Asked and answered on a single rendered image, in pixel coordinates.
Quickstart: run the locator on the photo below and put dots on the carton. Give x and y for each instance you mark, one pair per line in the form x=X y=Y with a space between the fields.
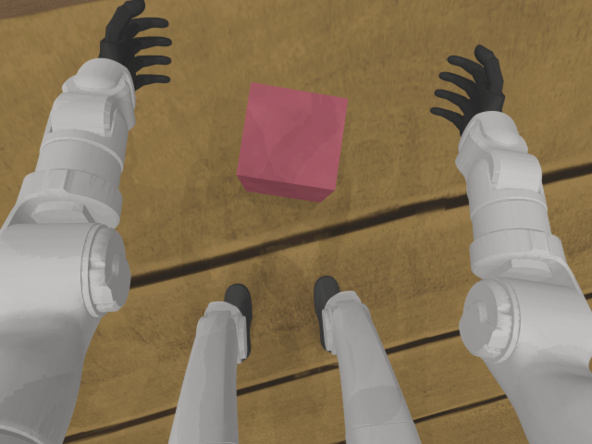
x=291 y=142

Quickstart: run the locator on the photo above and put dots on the right robot thigh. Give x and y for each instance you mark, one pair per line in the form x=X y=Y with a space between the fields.
x=375 y=411

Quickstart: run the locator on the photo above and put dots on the right robot upper arm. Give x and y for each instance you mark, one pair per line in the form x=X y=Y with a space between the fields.
x=536 y=340

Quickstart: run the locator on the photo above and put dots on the right robot forearm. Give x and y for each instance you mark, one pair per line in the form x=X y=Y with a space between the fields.
x=508 y=209

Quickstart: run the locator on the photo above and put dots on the left robot hand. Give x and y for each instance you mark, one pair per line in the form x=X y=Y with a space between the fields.
x=119 y=45

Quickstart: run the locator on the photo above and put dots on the right robot hand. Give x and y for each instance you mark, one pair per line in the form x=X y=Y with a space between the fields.
x=485 y=94

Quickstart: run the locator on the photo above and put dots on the left robot thigh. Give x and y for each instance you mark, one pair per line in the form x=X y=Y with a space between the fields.
x=207 y=408

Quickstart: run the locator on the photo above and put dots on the left robot forearm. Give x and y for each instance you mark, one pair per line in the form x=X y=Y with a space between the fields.
x=82 y=154

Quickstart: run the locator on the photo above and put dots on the left robot upper arm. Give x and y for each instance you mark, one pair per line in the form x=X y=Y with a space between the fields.
x=57 y=280

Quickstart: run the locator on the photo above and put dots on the robot thigh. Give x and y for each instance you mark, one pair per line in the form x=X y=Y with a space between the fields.
x=375 y=411
x=207 y=408

